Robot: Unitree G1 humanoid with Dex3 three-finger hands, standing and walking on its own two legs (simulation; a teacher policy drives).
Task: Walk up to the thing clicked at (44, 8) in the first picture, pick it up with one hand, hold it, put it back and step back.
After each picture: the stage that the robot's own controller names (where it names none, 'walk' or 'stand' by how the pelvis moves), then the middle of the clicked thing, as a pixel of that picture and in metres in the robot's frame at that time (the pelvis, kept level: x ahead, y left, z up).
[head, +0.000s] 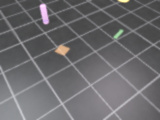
stand; (44, 14) +1.81 +0.49 -0.66
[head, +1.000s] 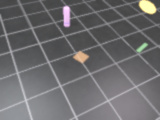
walk; (66, 17) +1.72 +0.19 -0.63
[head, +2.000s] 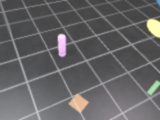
walk; (61, 45) +1.20 +0.18 -0.64
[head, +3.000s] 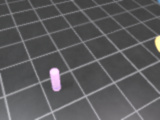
walk; (55, 80) +0.78 +0.20 -0.65
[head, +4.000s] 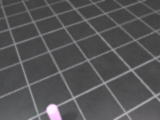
stand; (54, 116) +0.47 +0.23 -0.63
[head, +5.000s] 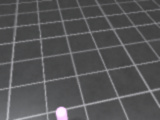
walk; (62, 119) +0.46 +0.15 -0.65
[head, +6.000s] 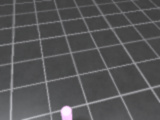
stand; (67, 118) +0.47 +0.11 -0.65
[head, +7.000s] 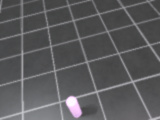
walk; (74, 107) +0.45 +0.16 -0.61
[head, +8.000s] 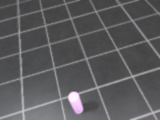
stand; (76, 103) +0.47 +0.13 -0.60
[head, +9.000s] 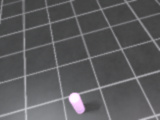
walk; (77, 103) +0.45 +0.16 -0.61
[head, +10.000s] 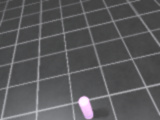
stand; (86, 108) +0.49 +0.13 -0.61
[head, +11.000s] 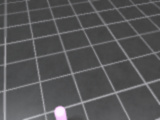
stand; (61, 118) +0.45 +0.16 -0.64
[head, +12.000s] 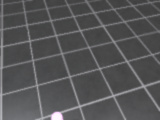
stand; out of the picture +0.42 +0.17 -0.66
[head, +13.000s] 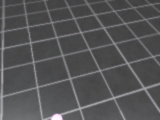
stand; out of the picture +0.41 +0.18 -0.66
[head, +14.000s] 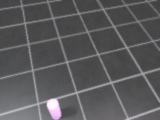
go down; (54, 109) +0.42 +0.18 -0.62
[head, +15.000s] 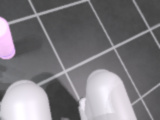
go down; (2, 41) +0.48 +0.22 -0.22
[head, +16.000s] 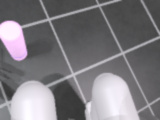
close in; (15, 44) +0.49 +0.21 -0.24
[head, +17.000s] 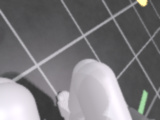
close in; out of the picture +0.47 +0.25 -0.16
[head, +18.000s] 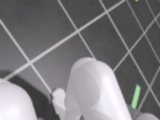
close; out of the picture +0.46 +0.26 -0.17
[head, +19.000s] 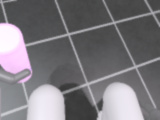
lift; (14, 60) +0.37 +0.22 -0.02
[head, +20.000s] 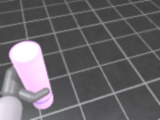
hold; (36, 80) +0.32 +0.15 +0.09
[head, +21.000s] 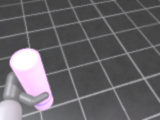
hold; (36, 84) +0.32 +0.16 +0.05
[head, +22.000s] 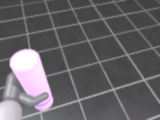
hold; (36, 84) +0.32 +0.16 +0.05
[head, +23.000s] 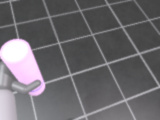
crouch; (27, 72) +0.37 +0.17 +0.00
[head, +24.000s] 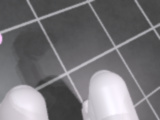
lower; out of the picture +0.51 +0.23 -0.04
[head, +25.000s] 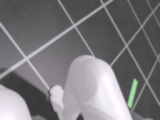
lower; out of the picture +0.47 +0.27 -0.17
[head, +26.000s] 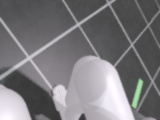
lower; out of the picture +0.46 +0.27 -0.17
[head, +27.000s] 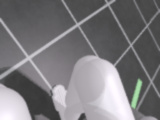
lower; out of the picture +0.46 +0.27 -0.17
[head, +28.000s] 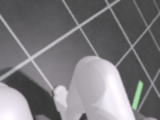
lower; out of the picture +0.46 +0.27 -0.17
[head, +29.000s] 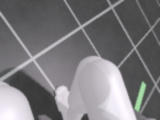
open; out of the picture +0.46 +0.26 -0.17
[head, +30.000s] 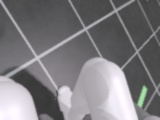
stand; out of the picture +0.45 +0.26 -0.17
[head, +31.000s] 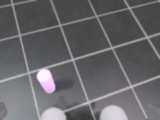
stand; (47, 82) +0.45 +0.18 -0.45
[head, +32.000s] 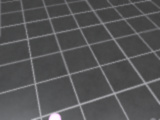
stand; out of the picture +0.40 +0.17 -0.60
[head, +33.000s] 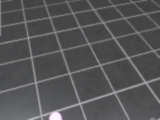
stand; out of the picture +0.40 +0.17 -0.60
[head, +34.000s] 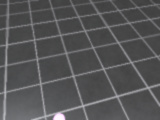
stand; out of the picture +0.40 +0.16 -0.64
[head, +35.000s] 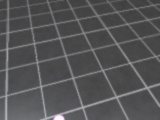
stand; out of the picture +0.41 +0.18 -0.66
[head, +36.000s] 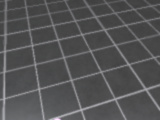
stand; out of the picture +0.39 +0.19 -0.66
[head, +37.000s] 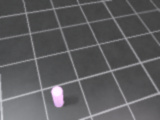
walk; (58, 97) +0.48 +0.13 -0.63
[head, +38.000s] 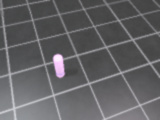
walk; (59, 66) +0.76 +0.20 -0.63
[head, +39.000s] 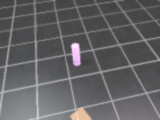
stand; (76, 54) +1.07 +0.13 -0.63
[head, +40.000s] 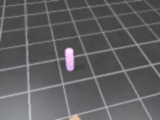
stand; (69, 59) +1.01 +0.14 -0.65
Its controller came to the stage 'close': yes
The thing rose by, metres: 0.68
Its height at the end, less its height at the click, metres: +0.00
